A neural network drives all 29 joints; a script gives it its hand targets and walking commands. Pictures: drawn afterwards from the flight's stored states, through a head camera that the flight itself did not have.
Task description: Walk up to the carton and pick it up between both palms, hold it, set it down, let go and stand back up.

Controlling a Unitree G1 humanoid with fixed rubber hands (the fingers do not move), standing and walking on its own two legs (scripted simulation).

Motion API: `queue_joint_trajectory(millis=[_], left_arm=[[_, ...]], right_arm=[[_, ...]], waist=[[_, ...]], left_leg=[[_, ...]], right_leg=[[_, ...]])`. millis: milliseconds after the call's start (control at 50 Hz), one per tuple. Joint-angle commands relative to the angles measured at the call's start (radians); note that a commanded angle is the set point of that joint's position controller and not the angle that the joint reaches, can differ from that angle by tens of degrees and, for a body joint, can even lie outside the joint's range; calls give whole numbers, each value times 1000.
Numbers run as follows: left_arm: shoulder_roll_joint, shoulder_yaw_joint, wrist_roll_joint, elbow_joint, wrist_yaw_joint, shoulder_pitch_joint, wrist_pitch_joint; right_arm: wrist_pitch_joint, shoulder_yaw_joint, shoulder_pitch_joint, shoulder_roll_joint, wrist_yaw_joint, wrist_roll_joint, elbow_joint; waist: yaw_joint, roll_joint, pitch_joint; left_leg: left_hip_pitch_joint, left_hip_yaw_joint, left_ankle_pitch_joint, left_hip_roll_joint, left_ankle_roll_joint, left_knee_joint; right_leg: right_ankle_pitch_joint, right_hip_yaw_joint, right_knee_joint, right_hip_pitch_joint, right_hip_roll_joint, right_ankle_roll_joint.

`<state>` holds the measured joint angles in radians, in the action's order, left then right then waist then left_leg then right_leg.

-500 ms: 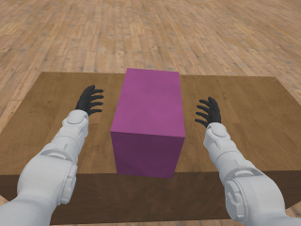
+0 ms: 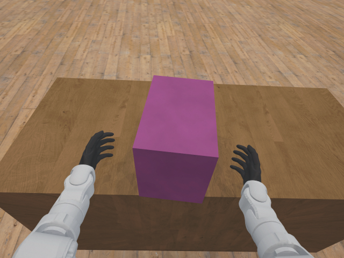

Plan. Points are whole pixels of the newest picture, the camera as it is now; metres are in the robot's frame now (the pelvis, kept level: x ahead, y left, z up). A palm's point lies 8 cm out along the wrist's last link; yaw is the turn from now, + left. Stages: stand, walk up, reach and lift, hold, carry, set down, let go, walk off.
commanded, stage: set down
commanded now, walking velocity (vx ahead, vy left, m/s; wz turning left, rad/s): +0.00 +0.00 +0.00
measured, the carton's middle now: (177, 137) +0.47 -0.01 -0.01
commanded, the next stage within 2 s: let go in 2.00 s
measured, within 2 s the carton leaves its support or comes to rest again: neither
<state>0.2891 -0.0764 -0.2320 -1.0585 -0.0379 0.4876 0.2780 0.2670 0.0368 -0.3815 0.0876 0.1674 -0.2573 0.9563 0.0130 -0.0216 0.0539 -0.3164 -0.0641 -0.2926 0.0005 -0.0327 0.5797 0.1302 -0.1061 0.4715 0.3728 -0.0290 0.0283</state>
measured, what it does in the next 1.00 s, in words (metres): stands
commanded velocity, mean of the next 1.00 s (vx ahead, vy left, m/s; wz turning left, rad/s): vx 0.00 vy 0.00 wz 0.00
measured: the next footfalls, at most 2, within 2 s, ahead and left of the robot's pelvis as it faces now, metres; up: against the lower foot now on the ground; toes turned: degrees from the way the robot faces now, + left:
none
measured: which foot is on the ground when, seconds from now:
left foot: down 0.00-1.00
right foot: down 0.00-1.00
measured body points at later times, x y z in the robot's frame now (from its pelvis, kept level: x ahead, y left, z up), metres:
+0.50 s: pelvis +0.01 +0.01 +0.00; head +0.00 +0.02 +0.45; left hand +0.28 +0.24 -0.02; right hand +0.26 -0.19 -0.02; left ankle +0.01 +0.09 -0.73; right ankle +0.08 -0.14 -0.73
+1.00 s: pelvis +0.02 +0.01 +0.00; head +0.00 +0.01 +0.45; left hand +0.24 +0.24 -0.05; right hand +0.24 -0.18 -0.05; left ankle +0.01 +0.09 -0.73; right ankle +0.08 -0.14 -0.73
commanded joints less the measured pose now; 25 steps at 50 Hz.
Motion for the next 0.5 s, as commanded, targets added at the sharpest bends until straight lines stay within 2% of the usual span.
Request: queue_joint_trajectory(millis=[0,20,40,60,80,100,120,140,160,180,200,220,240,260,280,300,320,340,360,380,400,420,440,460,480], left_arm=[[21,42,20,230,-7,38,55],[68,61,0,236,-7,144,51],[67,25,-30,157,-11,131,48],[53,37,-26,256,-7,31,69],[74,38,-42,257,-9,127,77],[59,7,-52,259,-12,29,81],[78,10,-49,266,-3,69,92],[92,38,-47,242,-11,0,91],[119,59,-41,311,-2,-15,97],[104,30,-39,277,-4,75,87],[46,22,-14,298,-11,-174,96],[72,9,-42,291,-20,-19,95],[83,2,-72,240,-22,9,92],[26,9,-25,342,-19,-209,108],[74,23,-29,366,-20,-157,113],[53,-2,-21,302,-31,-198,95],[21,24,23,345,-27,-270,97],[78,21,-18,405,-24,-133,105],[31,19,-2,444,-15,-274,125],[69,5,-44,448,-16,-130,121],[33,-17,-26,436,-15,-323,127],[48,-8,-21,426,-24,-284,132],[30,-9,0,429,-28,-366,129],[40,-11,-7,429,-25,-295,123],[39,-11,1,406,-18,-316,118]], right_arm=[[67,-72,-6,47,-26,19,-266],[66,-59,-116,75,-21,32,-289],[57,-58,-73,43,-22,45,-237],[73,-88,-6,31,-25,29,-367],[72,-78,-88,39,-25,34,-373],[72,-63,31,42,-31,41,-328],[74,-80,-15,36,-36,44,-331],[71,-94,41,15,-34,26,-333],[86,-109,18,17,-36,15,-442],[78,-79,-47,38,-35,34,-397],[93,-101,190,1,-33,35,-366],[95,-91,35,13,-33,31,-423],[87,-95,18,44,-37,37,-386],[102,-118,221,-4,-39,37,-419],[115,-113,159,3,-35,28,-423],[115,-88,227,23,-39,33,-379],[119,-110,291,1,-43,36,-356],[125,-75,145,33,-43,41,-428],[142,-97,289,-3,-45,44,-427],[145,-79,145,43,-46,50,-453],[156,-80,319,7,-52,57,-486],[166,-72,294,23,-51,57,-440],[166,-76,393,17,-56,66,-398],[167,-91,304,18,-63,36,-393],[162,-85,318,19,-67,47,-353]], waist=[[-48,133,193],[-72,123,184],[-23,74,127],[-43,78,165],[-37,62,201],[-13,51,147],[-42,88,150],[-55,48,128],[-99,56,180],[-64,74,197],[-73,74,105],[-59,46,159],[-47,51,102],[-58,58,114],[-83,88,120],[-38,60,58],[-86,109,32],[-72,100,110],[-77,118,80],[-76,112,98],[-37,61,54],[-46,94,46],[-33,87,-7],[-56,142,-23],[-58,137,-42]], left_leg=[[50,143,165,-58,110,-165],[6,119,111,-40,107,-158],[-39,113,2,-43,88,-185],[-37,125,-3,-45,82,-186],[-25,107,23,-35,82,-182],[-10,125,8,-46,82,-190],[-22,132,-6,-45,89,-178],[-44,113,-17,-43,78,-183],[-44,102,52,-37,71,-169],[-41,112,31,-45,80,-171],[-2,124,48,-50,85,-173],[-22,111,28,-45,83,-171],[-73,131,-35,-51,78,-174],[-6,144,34,-65,77,-195],[8,117,66,-50,93,-176],[12,143,46,-66,91,-183],[33,153,77,-77,105,-196],[13,136,55,-63,97,-201],[32,149,90,-73,100,-203],[-19,160,53,-73,108,-189],[48,148,78,-67,103,-191],[28,142,122,-66,115,-185],[46,174,101,-81,122,-207],[8,165,58,-82,127,-201],[-4,160,39,-83,126,-220]], right_leg=[[50,91,-37,-279,0,-124],[112,90,-46,-264,2,-117],[145,101,-56,-264,6,-113],[130,97,-32,-319,2,-106],[133,97,-45,-301,4,-110],[123,91,-49,-293,4,-113],[144,86,-39,-265,13,-120],[143,84,-38,-275,14,-116],[101,76,-29,-312,20,-115],[136,70,-36,-281,11,-125],[93,78,-34,-297,21,-120],[129,81,-42,-301,6,-115],[172,71,-34,-266,17,-118],[84,90,-25,-331,5,-123],[81,72,-32,-323,14,-117],[96,79,-42,-301,5,-122],[90,71,-41,-322,7,-130],[85,79,-47,-332,4,-124],[47,85,-28,-337,5,-124],[102,77,-18,-293,4,-117],[63,84,-45,-328,5,-116],[48,72,-48,-327,5,-117],[59,75,-51,-339,2,-116],[109,65,-39,-301,7,-130],[122,61,-58,-302,17,-129]])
